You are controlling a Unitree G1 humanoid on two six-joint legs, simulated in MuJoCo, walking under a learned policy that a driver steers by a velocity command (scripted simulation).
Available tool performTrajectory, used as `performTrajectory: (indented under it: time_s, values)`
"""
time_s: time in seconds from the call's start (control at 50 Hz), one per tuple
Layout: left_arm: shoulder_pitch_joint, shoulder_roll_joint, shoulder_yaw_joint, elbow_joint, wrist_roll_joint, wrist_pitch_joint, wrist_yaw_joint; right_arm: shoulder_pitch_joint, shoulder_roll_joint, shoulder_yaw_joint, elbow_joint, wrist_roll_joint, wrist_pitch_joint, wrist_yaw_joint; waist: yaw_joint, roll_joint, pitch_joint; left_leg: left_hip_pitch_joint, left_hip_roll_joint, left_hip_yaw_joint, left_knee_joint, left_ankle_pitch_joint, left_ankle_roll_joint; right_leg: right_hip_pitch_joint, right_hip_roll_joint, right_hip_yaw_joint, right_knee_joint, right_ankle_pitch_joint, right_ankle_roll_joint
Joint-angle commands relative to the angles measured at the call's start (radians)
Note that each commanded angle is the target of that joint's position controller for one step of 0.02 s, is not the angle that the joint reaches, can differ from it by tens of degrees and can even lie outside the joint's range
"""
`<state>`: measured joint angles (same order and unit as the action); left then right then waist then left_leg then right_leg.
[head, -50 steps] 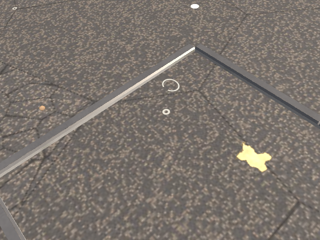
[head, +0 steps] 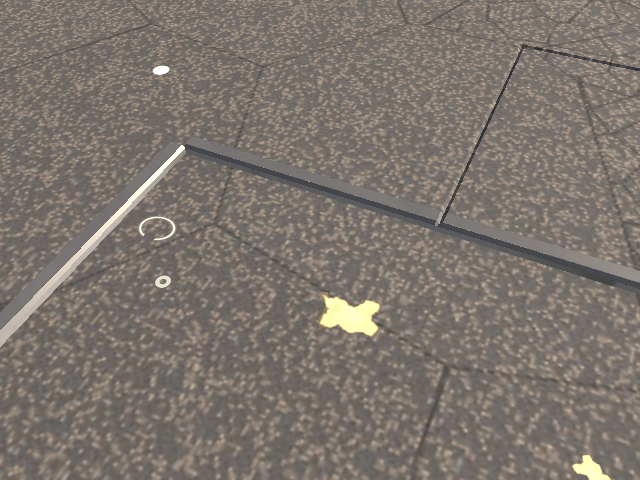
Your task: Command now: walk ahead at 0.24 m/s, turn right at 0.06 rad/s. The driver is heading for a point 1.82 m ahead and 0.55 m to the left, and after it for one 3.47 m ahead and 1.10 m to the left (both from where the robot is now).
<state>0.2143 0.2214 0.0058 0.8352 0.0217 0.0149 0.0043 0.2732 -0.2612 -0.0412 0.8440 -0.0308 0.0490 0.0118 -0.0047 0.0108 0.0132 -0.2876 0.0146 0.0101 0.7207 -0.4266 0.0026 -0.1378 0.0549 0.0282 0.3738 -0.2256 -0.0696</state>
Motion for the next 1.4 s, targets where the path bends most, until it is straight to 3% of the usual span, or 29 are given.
performTrajectory:
  time_s: [0.02,0.14,0.16,0.18,0.2,0.22,0.26,0.3,0.42,0.46,0.5,0.54,0.56,0.58,0.6,0.62,0.64,0.7,0.9,1.0,1.04,1.08,1.1,1.12,1.14,1.16,1.22,1.28,1.4]
  values:
    - [0.057,0.193,0.06,-0.005,-0.001,-0.017,0.002,-0.086,-0.075,-0.018,-0.078,-0.001,-0.043,0.006,0.045,-0.113,0.08,-0.161,-0.001,0.023,-0.034,-0.008,0.021,0.035,-0.285,0.329,-0.241,-0.337,-0.168]
    - [-0.018,0.173,0.064,0.011,-0.018,-0.039,0.002,0.039,-0.051,-0.024,0.0,0.0,-0.083,0.002,-0.058,-0.031,0.089,0.199,-0.062,0.046,-0.341,0.064,0.082,-0.164,-0.154,0.168,-0.101,-0.334,-0.088]
    - [-0.057,0.154,0.059,-0.004,-0.018,-0.045,0.002,0.113,-0.08,-0.034,0.022,-0.002,-0.091,-0.003,-0.094,0.028,0.094,0.313,0.016,-0.095,-0.404,-0.025,0.12,-0.289,-0.113,0.117,0.029,-0.298,-0.054]
    - [-0.114,0.115,0.049,-0.034,-0.015,-0.055,-0.002,0.22,-0.152,-0.055,0.05,-0.006,-0.099,-0.009,-0.136,0.154,0.096,0.431,0.197,-0.372,-0.52,-0.129,0.19,-0.461,-0.04,0.004,0.259,-0.222,-0.011]
    - [-0.165,0.144,0.055,-0.059,0.0,-0.059,-0.003,0.262,-0.171,-0.058,0.06,-0.006,-0.11,-0.01,-0.145,0.121,0.152,0.431,0.337,-0.55,-0.595,-0.106,0.246,-0.609,-0.045,-0.003,0.444,-0.277,-0.007]
    - [-0.136,0.131,0.051,-0.05,0.007,-0.066,-0.009,0.225,-0.156,-0.052,0.057,-0.007,-0.123,-0.011,-0.088,0.055,0.181,0.363,0.369,-0.558,-0.602,-0.014,0.275,-0.612,-0.089,0.053,0.55,-0.208,-0.016]
    - [-0.074,0.128,0.048,-0.008,0.007,-0.074,-0.026,0.117,-0.116,-0.041,0.038,-0.002,-0.14,-0.01,-0.025,0.042,0.158,0.347,0.274,-0.385,-0.615,0.133,0.233,-0.589,-0.129,0.035,0.599,-0.086,-0.008]
    - [-0.083,0.138,0.051,0.003,0.02,-0.067,-0.04,0.118,-0.083,-0.031,0.057,0.002,-0.147,-0.012,-0.02,0.074,0.118,0.37,0.189,-0.244,-0.603,0.351,0.2,-0.566,-0.124,-0.02,0.596,-0.021,0.017]
    - [-0.285,0.054,0.015,-0.071,0.011,-0.07,-0.056,0.197,-0.069,-0.018,0.138,0.017,-0.154,-0.02,-0.05,0.085,0.133,0.316,0.118,-0.068,-0.573,0.722,0.175,-0.449,-0.069,-0.117,0.232,0.171,0.047]
    - [-0.286,0.073,0.018,-0.076,0.01,-0.07,-0.048,0.197,-0.097,-0.022,0.155,0.019,-0.159,-0.019,-0.047,0.104,0.118,0.284,0.146,-0.065,-0.579,0.803,0.164,-0.316,-0.045,-0.131,0.139,0.231,0.023]
    - [-0.172,0.116,0.035,-0.044,0.015,-0.073,-0.033,0.167,-0.113,-0.022,0.163,0.025,-0.161,-0.019,0.015,0.095,0.059,0.294,0.16,-0.047,-0.466,0.97,0.146,-0.171,-0.021,-0.116,0.12,0.237,-0.019]
    - [0.132,0.157,0.058,0.068,0.028,-0.082,-0.014,0.123,-0.125,-0.023,0.155,0.032,-0.151,-0.019,0.145,0.049,-0.087,0.227,0.105,0.005,-0.128,0.995,0.115,0.143,-0.005,-0.113,0.073,0.276,-0.058]
    - [0.273,0.223,0.078,0.098,0.05,-0.086,-0.002,0.127,-0.092,-0.013,0.133,0.032,-0.146,-0.017,0.19,-0.031,-0.167,0.038,0.045,0.031,0.173,0.625,0.099,0.348,-0.187,0.066,0.07,0.185,-0.094]
    - [0.288,0.303,0.091,0.092,0.064,-0.088,-0.002,0.31,0.05,0.014,0.139,0.044,-0.136,-0.019,0.082,-0.231,-0.292,-0.218,-0.083,-0.007,0.555,-0.146,0.076,0.551,-0.48,0.485,0.094,0.321,-0.221]
    - [0.238,0.272,0.099,0.094,0.006,-0.077,-0.007,0.284,-0.053,-0.008,0.157,0.042,-0.125,-0.031,0.114,-0.127,-0.305,-0.3,-0.077,-0.086,0.65,-0.072,0.086,0.479,-0.458,0.579,-0.029,0.092,-0.273]
    - [0.115,0.201,0.08,0.074,-0.009,-0.08,-0.006,0.175,-0.085,-0.014,0.123,0.031,-0.129,-0.025,0.071,-0.09,-0.138,-0.346,-0.002,-0.082,0.608,0.03,0.092,0.319,-0.408,0.456,-0.095,-0.056,-0.241]
    - [0.053,0.146,0.066,0.072,-0.004,-0.087,-0.01,0.106,-0.087,-0.016,0.103,0.023,-0.136,-0.016,0.051,-0.073,-0.06,-0.323,0.03,-0.07,0.548,0.09,0.094,0.186,-0.361,0.384,-0.145,-0.035,-0.21]
    - [0.063,0.086,0.045,0.109,-0.002,-0.106,-0.007,0.108,-0.035,-0.01,0.114,-0.006,-0.105,0.009,-0.018,-0.066,-0.002,-0.198,0.075,-0.069,0.444,0.116,0.072,-0.021,-0.296,0.238,-0.21,0.107,-0.17]
    - [0.215,0.114,0.048,0.179,-0.011,-0.12,-0.009,-0.252,-0.007,0.012,-0.009,0.006,-0.09,0.027,0.034,-0.049,0.088,-0.312,0.091,0.03,0.007,0.415,0.019,0.018,-0.229,0.05,-0.288,0.219,-0.145]
    - [0.278,0.129,0.051,0.211,0.003,-0.11,0.001,-0.347,-0.029,0.008,-0.055,0.006,-0.097,0.021,0.061,-0.065,0.1,-0.31,0.058,0.049,-0.116,0.352,0.049,0.177,-0.275,0.044,-0.215,0.365,-0.131]
    - [0.263,0.142,0.055,0.216,0.007,-0.106,0.007,-0.307,-0.039,0.001,-0.052,0.005,-0.107,0.017,0.035,-0.075,0.082,-0.225,0.028,0.065,-0.166,0.274,0.078,0.208,-0.283,0.029,-0.134,0.516,-0.113]
    - [0.238,0.145,0.056,0.219,0.003,-0.1,0.006,-0.065,-0.07,-0.021,0.029,-0.005,-0.123,0.003,-0.071,-0.045,-0.039,0.087,-0.035,0.096,-0.262,0.269,0.119,0.16,-0.228,-0.032,0.156,0.709,-0.078]
    - [0.226,0.116,0.045,0.193,-0.003,-0.103,0.005,0.133,-0.139,-0.043,0.078,-0.027,-0.134,-0.011,-0.141,0.016,-0.162,0.358,0.107,-0.062,-0.272,0.209,0.169,-0.021,-0.18,-0.068,0.422,0.502,-0.053]
    - [0.324,0.004,0.022,0.166,-0.04,-0.105,-0.006,0.233,-0.257,-0.073,0.096,-0.036,-0.131,-0.015,-0.114,0.259,-0.298,0.649,0.409,-0.55,-0.368,0.111,0.304,-0.392,-0.001,-0.134,0.807,-0.126,0.004]
    - [0.273,0.107,0.05,0.179,-0.013,-0.103,-0.002,0.179,-0.211,-0.067,0.094,0.004,-0.117,-0.009,-0.106,0.135,-0.267,0.58,0.395,-0.665,-0.456,0.094,0.306,-0.493,-0.006,0.014,0.911,-0.276,-0.012]
    - [0.191,0.117,0.059,0.153,-0.012,-0.105,-0.004,0.063,-0.158,-0.052,0.076,0.014,-0.117,-0.007,-0.059,0.085,-0.118,0.446,0.357,-0.492,-0.456,0.108,0.278,-0.532,-0.065,0.027,0.917,-0.187,-0.022]
    - [0.153,0.065,0.053,0.152,0.011,-0.087,-0.017,-0.029,-0.037,-0.02,0.084,0.016,-0.137,-0.006,0.019,0.057,0.001,0.179,0.232,-0.236,-0.533,0.321,0.198,-0.407,-0.14,0.015,0.771,-0.062,-0.007]
    - [0.133,0.041,0.052,0.146,0.019,-0.059,-0.031,0.041,-0.049,-0.019,0.121,0.02,-0.158,-0.007,0.04,0.052,0.007,0.149,0.207,-0.16,-0.561,0.445,0.206,-0.399,-0.14,-0.013,0.723,-0.019,0.017]
    - [-0.134,0.038,0.042,0.048,0.012,-0.055,-0.037,0.146,-0.053,-0.015,0.158,0.023,-0.152,-0.01,-0.007,0.043,0.082,0.169,0.163,-0.122,-0.602,0.473,0.215,-0.497,-0.152,-0.062,0.422,0.166,0.073]
